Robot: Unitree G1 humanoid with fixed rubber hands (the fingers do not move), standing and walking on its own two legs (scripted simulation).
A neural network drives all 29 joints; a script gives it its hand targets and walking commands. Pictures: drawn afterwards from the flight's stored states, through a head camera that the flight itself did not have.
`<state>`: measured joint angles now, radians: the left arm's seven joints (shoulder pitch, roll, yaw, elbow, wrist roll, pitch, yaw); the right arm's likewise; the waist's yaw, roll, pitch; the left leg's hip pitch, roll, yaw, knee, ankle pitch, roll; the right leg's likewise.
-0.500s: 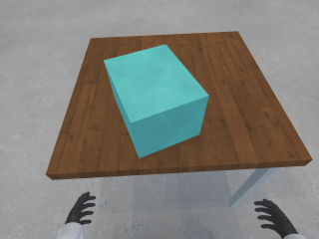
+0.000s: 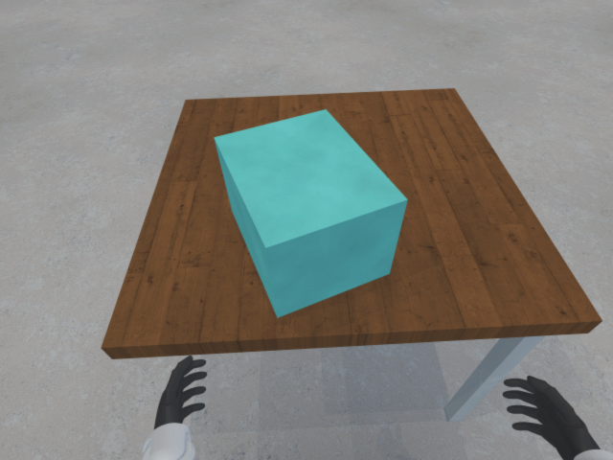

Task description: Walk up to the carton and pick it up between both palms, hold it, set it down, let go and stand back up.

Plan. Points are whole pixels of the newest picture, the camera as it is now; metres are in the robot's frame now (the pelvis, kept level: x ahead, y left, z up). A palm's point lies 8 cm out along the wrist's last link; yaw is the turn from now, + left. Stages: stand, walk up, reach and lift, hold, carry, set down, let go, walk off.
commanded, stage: reach and lift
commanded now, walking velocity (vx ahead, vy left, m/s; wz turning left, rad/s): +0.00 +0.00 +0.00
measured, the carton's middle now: (303, 206) +0.53 +0.03 +0.01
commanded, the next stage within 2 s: none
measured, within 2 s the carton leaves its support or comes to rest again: neither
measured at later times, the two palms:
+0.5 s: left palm (202, 382) +0.22 +0.16 -0.01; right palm (584, 415) +0.19 -0.33 -0.03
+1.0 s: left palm (209, 365) +0.24 +0.14 +0.01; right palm (564, 353) +0.26 -0.32 +0.00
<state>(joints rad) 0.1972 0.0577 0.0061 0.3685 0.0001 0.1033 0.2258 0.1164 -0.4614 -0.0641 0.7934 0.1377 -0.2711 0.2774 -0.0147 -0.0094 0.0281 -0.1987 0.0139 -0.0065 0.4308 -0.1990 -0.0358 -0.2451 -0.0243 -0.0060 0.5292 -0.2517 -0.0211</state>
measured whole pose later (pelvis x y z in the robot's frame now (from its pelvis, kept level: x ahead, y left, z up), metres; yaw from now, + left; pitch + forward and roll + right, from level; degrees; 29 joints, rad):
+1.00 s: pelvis +0.02 -0.01 +0.00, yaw -1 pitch -1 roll +1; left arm 0.20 -0.14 0.00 0.11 0.00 0.10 0.37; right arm -0.09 -0.58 0.06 0.80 0.38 -0.33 0.39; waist 0.00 0.04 0.01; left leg -0.22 0.05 -0.01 0.48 -0.26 -0.04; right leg -0.25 0.02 -0.01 0.53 -0.27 -0.03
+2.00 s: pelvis +0.02 -0.02 +0.00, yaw -1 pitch +1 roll +2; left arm -0.21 -0.06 0.03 0.06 0.00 0.46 0.37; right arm -0.58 -0.54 0.11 0.81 0.38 0.05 0.22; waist 0.10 0.01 0.01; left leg -0.22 0.05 -0.01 0.42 -0.22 -0.05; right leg -0.27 0.02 -0.01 0.53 -0.27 -0.04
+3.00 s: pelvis +0.02 -0.02 +0.00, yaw -1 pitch +14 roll +1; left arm -0.70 0.03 0.06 0.38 -0.03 0.53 0.36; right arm -1.10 -0.51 0.12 1.03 0.38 0.22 0.17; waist 0.20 0.01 -0.10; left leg -0.48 0.05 -0.01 0.43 -0.19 -0.07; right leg -0.54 0.02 0.00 0.52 -0.23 -0.04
